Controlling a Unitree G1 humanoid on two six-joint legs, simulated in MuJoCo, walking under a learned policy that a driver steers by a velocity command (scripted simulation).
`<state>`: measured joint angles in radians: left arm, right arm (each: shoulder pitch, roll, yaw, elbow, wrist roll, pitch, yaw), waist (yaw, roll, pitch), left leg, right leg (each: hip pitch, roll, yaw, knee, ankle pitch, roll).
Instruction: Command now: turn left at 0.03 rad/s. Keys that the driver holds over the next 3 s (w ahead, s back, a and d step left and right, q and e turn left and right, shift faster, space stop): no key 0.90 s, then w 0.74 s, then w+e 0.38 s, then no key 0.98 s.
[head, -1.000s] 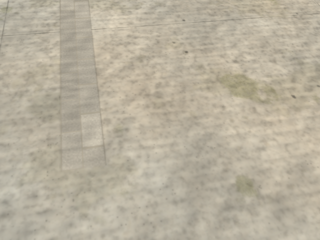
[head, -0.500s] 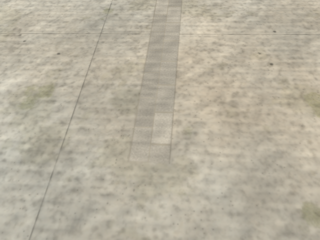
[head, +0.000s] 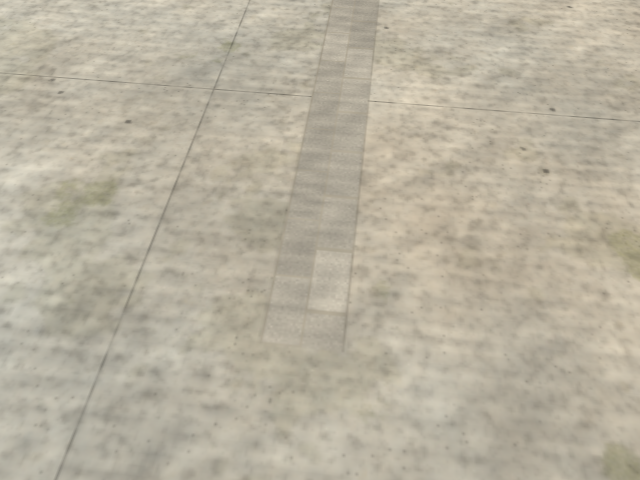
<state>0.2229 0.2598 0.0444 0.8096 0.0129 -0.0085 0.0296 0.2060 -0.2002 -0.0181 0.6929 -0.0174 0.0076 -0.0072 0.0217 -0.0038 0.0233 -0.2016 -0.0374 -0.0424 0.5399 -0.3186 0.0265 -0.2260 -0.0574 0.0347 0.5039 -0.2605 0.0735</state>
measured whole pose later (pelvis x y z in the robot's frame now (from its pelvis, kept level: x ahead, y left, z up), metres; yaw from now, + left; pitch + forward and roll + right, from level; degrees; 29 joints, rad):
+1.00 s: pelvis +0.01 -0.02 +0.00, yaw -1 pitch -2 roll +0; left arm 0.28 0.21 0.03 1.09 -0.01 0.00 0.06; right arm 0.31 -0.20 -0.02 0.99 0.01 0.00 -0.04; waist 0.01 0.00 0.02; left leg -0.18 -0.02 -0.04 0.54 -0.35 0.02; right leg -0.24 -0.04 0.03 0.58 -0.38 0.02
